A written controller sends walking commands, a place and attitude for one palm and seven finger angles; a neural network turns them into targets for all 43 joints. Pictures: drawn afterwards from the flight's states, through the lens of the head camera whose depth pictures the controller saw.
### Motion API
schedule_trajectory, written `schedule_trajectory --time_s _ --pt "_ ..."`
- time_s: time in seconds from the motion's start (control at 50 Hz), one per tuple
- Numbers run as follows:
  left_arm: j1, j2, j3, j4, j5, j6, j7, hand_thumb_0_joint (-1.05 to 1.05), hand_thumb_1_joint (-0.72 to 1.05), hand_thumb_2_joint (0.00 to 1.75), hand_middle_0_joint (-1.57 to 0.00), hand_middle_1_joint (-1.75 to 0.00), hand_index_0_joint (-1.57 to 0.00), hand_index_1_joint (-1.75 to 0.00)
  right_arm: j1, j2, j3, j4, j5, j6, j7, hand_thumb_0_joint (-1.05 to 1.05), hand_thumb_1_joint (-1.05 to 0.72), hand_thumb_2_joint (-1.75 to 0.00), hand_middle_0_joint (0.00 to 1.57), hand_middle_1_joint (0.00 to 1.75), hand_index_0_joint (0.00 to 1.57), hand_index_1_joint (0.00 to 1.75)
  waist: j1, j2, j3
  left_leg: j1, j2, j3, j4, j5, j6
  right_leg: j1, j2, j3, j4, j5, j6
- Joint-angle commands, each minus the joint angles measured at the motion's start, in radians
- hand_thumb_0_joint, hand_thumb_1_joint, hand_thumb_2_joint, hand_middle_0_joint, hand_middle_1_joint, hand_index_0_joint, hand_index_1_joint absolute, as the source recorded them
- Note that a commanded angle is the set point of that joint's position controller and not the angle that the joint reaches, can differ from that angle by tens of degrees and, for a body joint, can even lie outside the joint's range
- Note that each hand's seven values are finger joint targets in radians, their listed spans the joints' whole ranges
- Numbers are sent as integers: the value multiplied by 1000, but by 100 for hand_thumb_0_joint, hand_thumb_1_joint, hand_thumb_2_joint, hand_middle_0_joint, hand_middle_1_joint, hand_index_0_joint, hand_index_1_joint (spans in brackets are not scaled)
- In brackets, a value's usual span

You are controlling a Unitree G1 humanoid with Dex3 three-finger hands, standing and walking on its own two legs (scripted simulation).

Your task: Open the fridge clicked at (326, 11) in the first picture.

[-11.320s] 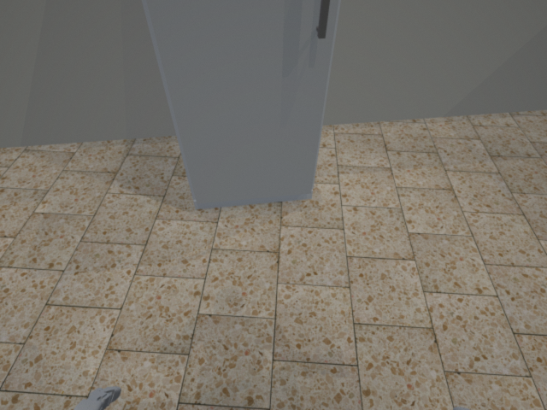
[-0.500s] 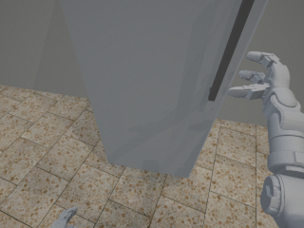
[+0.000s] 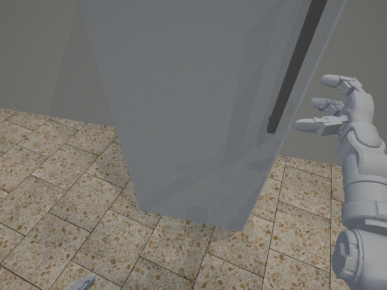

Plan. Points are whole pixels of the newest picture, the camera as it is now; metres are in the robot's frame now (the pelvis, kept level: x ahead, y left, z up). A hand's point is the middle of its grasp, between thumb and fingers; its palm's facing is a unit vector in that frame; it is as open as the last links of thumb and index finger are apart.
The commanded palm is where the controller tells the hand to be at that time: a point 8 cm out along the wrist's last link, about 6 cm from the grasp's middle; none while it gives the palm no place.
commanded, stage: move the hooked fingers beside the handle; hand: right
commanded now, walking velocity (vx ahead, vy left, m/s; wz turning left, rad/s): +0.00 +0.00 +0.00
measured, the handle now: (294, 61) +0.53 -0.15 +0.24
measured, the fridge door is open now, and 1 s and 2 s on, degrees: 0 0 0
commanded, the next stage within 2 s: feel for the door with the fingertips in 0.48 s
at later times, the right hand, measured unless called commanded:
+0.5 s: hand (316, 102) +0.45 -0.20 +0.20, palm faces +0.18 +0.98 +0.01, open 14.0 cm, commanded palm +0.42 -0.24 +0.20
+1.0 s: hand (297, 97) +0.46 -0.16 +0.20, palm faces +0.14 +0.99 +0.02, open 14.0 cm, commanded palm +0.43 -0.21 +0.20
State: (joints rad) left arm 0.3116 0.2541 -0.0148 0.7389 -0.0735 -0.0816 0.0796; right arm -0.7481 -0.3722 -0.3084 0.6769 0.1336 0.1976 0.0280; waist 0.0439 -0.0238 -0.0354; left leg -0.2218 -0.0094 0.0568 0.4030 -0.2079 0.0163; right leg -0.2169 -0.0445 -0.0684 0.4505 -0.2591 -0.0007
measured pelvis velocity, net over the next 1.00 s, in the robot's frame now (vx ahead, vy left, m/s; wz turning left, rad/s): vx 0.00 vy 0.00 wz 0.00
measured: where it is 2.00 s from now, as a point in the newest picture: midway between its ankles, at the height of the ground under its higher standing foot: outside the picture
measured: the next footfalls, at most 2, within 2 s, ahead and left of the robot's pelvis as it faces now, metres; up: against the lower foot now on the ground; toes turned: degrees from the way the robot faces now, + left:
none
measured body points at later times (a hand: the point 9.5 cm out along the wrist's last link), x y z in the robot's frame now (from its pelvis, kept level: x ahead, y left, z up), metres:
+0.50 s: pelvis +0.00 +0.00 +0.00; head +0.01 +0.00 +0.45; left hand +0.08 +0.25 -0.12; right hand +0.44 -0.25 +0.20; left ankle +0.00 +0.11 -0.74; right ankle -0.02 -0.12 -0.74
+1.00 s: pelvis +0.00 +0.00 +0.00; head +0.01 +0.00 +0.45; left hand +0.09 +0.25 -0.12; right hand +0.45 -0.21 +0.20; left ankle +0.00 +0.11 -0.74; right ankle -0.02 -0.12 -0.74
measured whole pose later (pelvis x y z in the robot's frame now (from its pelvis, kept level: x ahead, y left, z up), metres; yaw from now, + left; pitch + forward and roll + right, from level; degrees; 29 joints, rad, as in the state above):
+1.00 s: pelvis +0.00 +0.00 +0.00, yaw +0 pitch +3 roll +1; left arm 0.30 0.25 -0.02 0.74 -0.06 -0.11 0.06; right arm -0.87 -0.30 -0.26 0.78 0.13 0.12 -0.03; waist 0.06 -0.03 -0.04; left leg -0.27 0.00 0.06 0.42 -0.21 0.01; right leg -0.27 -0.04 -0.06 0.47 -0.26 0.00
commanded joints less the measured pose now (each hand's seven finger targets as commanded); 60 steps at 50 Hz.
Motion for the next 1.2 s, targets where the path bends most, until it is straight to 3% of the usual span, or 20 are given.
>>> schedule_trajectory --time_s 0.0,0.08,0.18,0.3,0.36,0.38,0.44,0.48,0.62,0.68,0.72,0.78,0.84,0.9,0.92,0.98,1.04,1.06,1.14,1.18 --pt "-55 137 48 -122 -1 -57 17 0 90 90 -20 -30 -20 -30 -652 -168 62 -295 7 -96 13 0 50 -30 30 120 30 120 28 -73 -294 62 -14 -30 -29 239 6 144 27 57 -28 268 -27" --pt "-51 145 46 -106 -3 -61 22 0 90 90 -20 -30 -20 -30 -646 -155 57 -195 38 -82 32 0 50 -30 30 120 30 120 28 -6 -296 51 -15 -23 -28 226 6 135 29 70 -26 253 -26" --pt "-37 150 37 -95 6 -47 13 0 90 90 -20 -30 -20 -30 -600 -172 21 -16 20 -46 9 0 50 -30 30 120 30 120 9 40 -246 45 -2 -18 -19 218 6 64 33 72 -37 243 -20" --pt "-36 138 42 -133 13 -51 -1 0 90 90 -20 -30 -20 -30 -619 -183 11 -137 -2 -136 -21 0 50 -30 30 120 30 120 -4 18 -332 100 -4 -29 8 310 8 97 30 62 -17 326 -22" --pt "-24 150 46 -122 15 -48 7 0 90 90 -20 -30 -20 -30 -636 -277 -56 -139 -2 -164 -17 0 50 -30 30 120 30 120 -1 63 -337 118 -5 -36 3 305 3 81 28 59 -17 299 -28" --pt "-31 147 45 -127 11 -49 8 0 90 90 -20 -30 -20 -30 -658 -293 -56 -166 -6 -171 -13 0 50 -30 30 120 30 120 0 39 -343 122 -3 -41 0 305 2 82 29 55 -23 292 -30" --pt "-31 139 44 -119 7 -57 10 0 90 90 -20 -30 -20 -30 -662 -233 0 -159 -10 -161 5 0 50 -30 30 120 30 120 9 -32 -329 95 -8 -38 -6 290 6 104 31 52 -19 288 -28" --pt "-19 150 46 -108 6 -50 12 0 90 90 -20 -30 -20 -30 -635 -281 -36 -97 -10 -140 14 0 50 -30 30 120 30 120 9 -13 -299 89 -6 -38 -14 270 4 74 31 53 -24 262 -28" --pt "-9 147 53 -113 0 -62 10 0 90 90 -20 -30 -20 -30 -605 -154 45 -119 33 -111 48 0 50 -30 30 120 30 120 18 -14 -312 77 -11 -27 -15 272 8 96 30 63 -18 277 -26" --pt "-5 156 53 -100 1 -61 10 0 90 90 -20 -30 -20 -30 -612 -187 9 -86 43 -104 33 0 50 -30 30 120 30 120 22 42 -276 55 -10 -28 -23 231 3 64 29 66 -19 233 -29" --pt "-5 150 52 -93 3 -65 8 0 90 90 -20 -30 -20 -30 -665 -150 36 -80 36 -105 16 0 50 -30 30 120 30 120 31 38 -251 32 -11 -26 -25 196 2 55 31 68 -23 209 -28" --pt "-7 151 49 -92 11 -68 2 0 90 90 -20 -30 -20 -30 -688 -196 4 -96 13 -122 -21 0 50 -30 30 120 30 120 22 24 -290 46 -7 -35 -17 203 2 56 32 66 -18 219 -30" --pt "-5 138 50 -97 18 -73 -6 0 90 90 -20 -30 -20 -30 -704 -180 12 -151 -8 -154 -49 0 50 -30 30 120 30 120 13 -33 -357 77 -11 -35 3 266 9 91 33 64 -9 284 -24" --pt "-7 134 51 -102 19 -70 -9 0 90 90 -20 -30 -20 -30 -685 -159 22 -161 -10 -162 -57 0 50 -30 30 120 30 120 13 -15 -377 100 -13 -33 10 310 7 99 32 60 -6 318 -23" --pt "-13 131 52 -103 16 -71 -11 0 90 90 -20 -30 -20 -30 -671 -125 46 -157 -7 -156 -55 0 50 -30 30 120 30 120 14 -15 -367 93 -14 -31 10 315 8 106 29 59 -7 326 -21" --pt "-10 146 51 -96 17 -58 -6 0 90 90 -20 -30 -20 -30 -654 -188 -10 -80 -8 -120 -58 0 50 -30 30 120 30 120 11 41 -323 89 -10 -33 0 300 1 62 29 53 -16 289 -26" --pt "-12 141 45 -94 16 -51 -2 0 90 90 -20 -30 -20 -30 -670 -163 4 -16 -9 -90 -58 0 50 -30 30 120 30 120 20 64 -267 65 -8 -32 -12 265 -2 36 31 50 -23 249 -27" --pt "-4 149 47 -90 21 -49 -1 0 90 90 -20 -30 -20 -30 -687 -205 -26 -12 -15 -95 -63 0 50 -30 30 120 30 120 21 76 -276 71 -6 -37 -12 265 -3 36 31 50 -20 249 -29" --pt "9 135 48 -91 22 -58 -5 0 90 90 -20 -30 -20 -30 -774 -133 51 -37 -28 -137 -63 0 50 -30 30 120 30 120 45 11 -303 51 -8 -37 -3 277 0 68 32 54 -8 269 -25" --pt "24 139 53 -86 24 -63 -8 0 90 90 -20 -30 -20 -30 -787 -146 44 -46 -29 -165 -61 0 50 -30 30 120 30 120 42 3 -344 62 -10 -38 5 295 3 85 31 58 -3 289 -24"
